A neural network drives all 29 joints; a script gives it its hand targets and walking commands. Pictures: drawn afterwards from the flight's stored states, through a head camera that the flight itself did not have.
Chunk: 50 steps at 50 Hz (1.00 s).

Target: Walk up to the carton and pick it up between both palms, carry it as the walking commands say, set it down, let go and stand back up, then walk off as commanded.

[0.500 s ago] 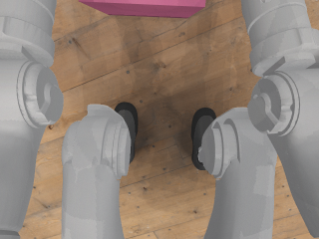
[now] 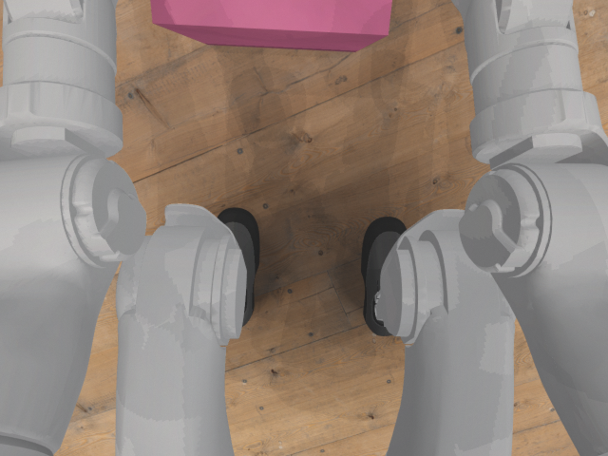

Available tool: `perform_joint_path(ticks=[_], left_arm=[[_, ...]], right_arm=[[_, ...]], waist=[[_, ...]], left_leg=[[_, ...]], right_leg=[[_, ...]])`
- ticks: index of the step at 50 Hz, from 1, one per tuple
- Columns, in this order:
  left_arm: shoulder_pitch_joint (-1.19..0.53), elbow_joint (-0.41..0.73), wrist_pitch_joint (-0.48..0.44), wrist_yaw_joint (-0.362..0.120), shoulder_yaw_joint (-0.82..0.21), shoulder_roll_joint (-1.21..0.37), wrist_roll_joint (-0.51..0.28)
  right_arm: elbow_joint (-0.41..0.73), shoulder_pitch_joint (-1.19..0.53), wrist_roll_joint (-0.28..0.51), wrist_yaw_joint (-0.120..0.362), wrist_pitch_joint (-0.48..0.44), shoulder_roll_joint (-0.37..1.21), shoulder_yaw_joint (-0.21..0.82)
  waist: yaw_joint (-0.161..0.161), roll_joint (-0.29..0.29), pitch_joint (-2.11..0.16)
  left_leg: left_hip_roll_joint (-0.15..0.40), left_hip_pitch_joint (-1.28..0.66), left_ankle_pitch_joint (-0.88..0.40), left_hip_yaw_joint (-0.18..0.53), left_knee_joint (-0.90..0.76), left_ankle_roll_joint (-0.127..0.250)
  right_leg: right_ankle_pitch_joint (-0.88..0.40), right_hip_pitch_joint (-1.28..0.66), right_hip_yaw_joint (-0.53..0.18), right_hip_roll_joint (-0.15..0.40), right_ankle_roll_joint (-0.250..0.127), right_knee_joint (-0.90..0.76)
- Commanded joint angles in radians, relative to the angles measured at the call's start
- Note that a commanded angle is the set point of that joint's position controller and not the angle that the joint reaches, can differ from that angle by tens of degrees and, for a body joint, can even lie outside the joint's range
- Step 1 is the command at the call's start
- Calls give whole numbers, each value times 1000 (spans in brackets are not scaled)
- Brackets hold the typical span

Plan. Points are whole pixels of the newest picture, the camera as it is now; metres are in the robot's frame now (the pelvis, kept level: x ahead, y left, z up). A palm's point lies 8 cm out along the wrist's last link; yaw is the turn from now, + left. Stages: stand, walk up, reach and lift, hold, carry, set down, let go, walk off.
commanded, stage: reach and lift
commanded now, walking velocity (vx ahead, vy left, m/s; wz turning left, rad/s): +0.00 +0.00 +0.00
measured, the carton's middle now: out of the picture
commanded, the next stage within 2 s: none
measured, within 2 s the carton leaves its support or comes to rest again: leaves its support in 0.52 s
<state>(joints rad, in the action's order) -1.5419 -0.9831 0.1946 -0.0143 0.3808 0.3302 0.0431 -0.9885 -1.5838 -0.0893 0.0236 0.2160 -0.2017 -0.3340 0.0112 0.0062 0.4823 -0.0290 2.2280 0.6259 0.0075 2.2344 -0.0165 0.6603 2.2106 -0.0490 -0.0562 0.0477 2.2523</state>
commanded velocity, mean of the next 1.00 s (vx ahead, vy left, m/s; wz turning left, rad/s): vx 0.00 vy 0.00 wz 0.00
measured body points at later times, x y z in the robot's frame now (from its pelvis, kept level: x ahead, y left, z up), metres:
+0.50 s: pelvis +0.00 +0.00 +0.01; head +0.38 +0.01 +0.23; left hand +0.56 +0.17 -0.18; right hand +0.57 -0.12 -0.18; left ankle +0.10 +0.12 -0.33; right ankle +0.09 -0.13 -0.33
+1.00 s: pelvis -0.01 +0.00 +0.04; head +0.35 +0.02 +0.31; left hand +0.57 +0.17 -0.09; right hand +0.58 -0.11 -0.09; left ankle +0.10 +0.12 -0.33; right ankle +0.09 -0.13 -0.33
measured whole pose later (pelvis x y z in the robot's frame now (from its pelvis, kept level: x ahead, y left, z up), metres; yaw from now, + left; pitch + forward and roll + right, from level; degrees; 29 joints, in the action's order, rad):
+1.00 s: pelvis -0.01 +0.00 +0.04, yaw +0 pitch +40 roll -2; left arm -1.49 -0.91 0.34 0.11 0.38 0.19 0.14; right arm -0.90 -1.48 -0.14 -0.11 0.35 -0.16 -0.40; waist 0.02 0.01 0.24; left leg -0.06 2.21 0.56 0.03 2.08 -0.01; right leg 0.61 2.17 -0.06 -0.07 0.08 2.08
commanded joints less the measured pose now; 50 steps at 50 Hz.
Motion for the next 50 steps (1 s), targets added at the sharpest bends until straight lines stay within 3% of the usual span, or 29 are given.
perform_joint_path(ticks=[1, 11, 18, 25, 30, 31, 34, 38, 40, 43, 45, 50], left_arm=[[-322, -42, 47, -271, -319, -919, -47], [-369, -15, 57, -269, -353, -955, -65], [-533, 151, 47, -247, -440, -968, -136], [-663, 290, 44, -209, -493, -980, -195], [-677, 240, 77, -194, -468, -997, -166], [-694, 276, 79, -194, -469, -1014, -170], [-713, 258, 95, -206, -446, -1024, -144], [-679, 202, 108, -237, -385, -1046, -92], [-696, 248, 106, -241, -410, -1080, -106], [-619, 146, 117, -236, -359, -1093, -64], [-561, 115, 121, -227, -346, -1125, -52], [-508, 124, 120, -193, -335, -1171, -25]], right_arm=[[5, -278, 67, 174, 7, 809, 246], [40, -338, 105, 166, 10, 839, 283], [123, -458, 177, 147, 13, 908, 361], [257, -619, 251, 121, 12, 969, 431], [277, -713, 266, 115, 35, 957, 431], [291, -715, 269, 116, 40, 972, 436], [234, -691, 237, 121, 60, 989, 383], [135, -581, 152, 140, 85, 1025, 295], [189, -592, 152, 144, 83, 1041, 303], [193, -608, 117, 146, 80, 1022, 266], [206, -610, 105, 151, 77, 1011, 266], [199, -550, 78, 163, 74, 1019, 243]], waist=[[-19, -4, -852], [-13, -17, -935], [1, 34, -1190], [56, 50, -1533], [85, 13, -1632], [81, 17, -1661], [71, 3, -1621], [34, 6, -1513], [13, -1, -1590], [21, -23, -1512], [11, -19, -1490], [-5, -19, -1466]], left_leg=[[-81, -392, -329, -50, -157, 7], [-79, -449, -354, -52, -156, 8], [-75, -545, -440, -64, -151, 9], [-74, -700, -522, -85, -163, 9], [-75, -758, -451, -105, -194, 11], [-76, -785, -480, -105, -199, 12], [-77, -730, -410, -117, -223, 12], [-86, -624, -336, -127, -241, 14], [-91, -671, -399, -125, -250, 11], [-95, -637, -385, -123, -268, 12], [-99, -664, -406, -112, -284, 11], [-108, -748, -483, -82, -314, 2]], right_leg=[[-362, -418, 98, -71, -43, -150], [-359, -408, 106, -78, -41, -149], [-439, -520, 118, -78, -31, -152], [-501, -647, 134, -84, -23, -166], [-431, -684, 135, -90, -25, -198], [-460, -714, 138, -93, -24, -204], [-412, -698, 136, -90, -25, -235], [-369, -668, 126, -93, -31, -266], [-429, -698, 134, -96, -24, -271], [-386, -615, 130, -93, -24, -291], [-385, -581, 146, -98, -24, -292], [-388, -469, 165, -107, -19, -315]])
